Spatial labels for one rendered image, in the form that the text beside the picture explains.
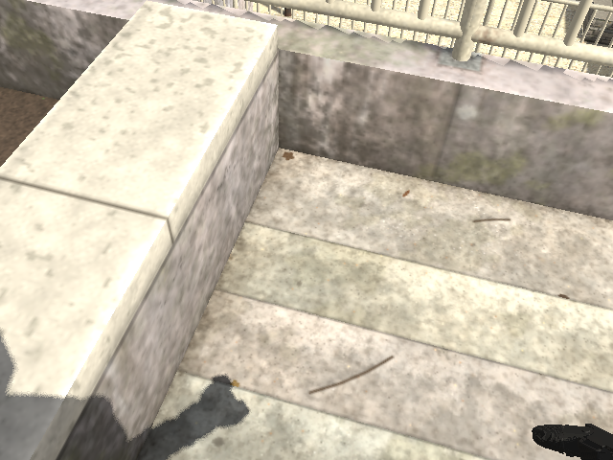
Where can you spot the robot right hand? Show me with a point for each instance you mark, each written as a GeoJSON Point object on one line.
{"type": "Point", "coordinates": [588, 442]}

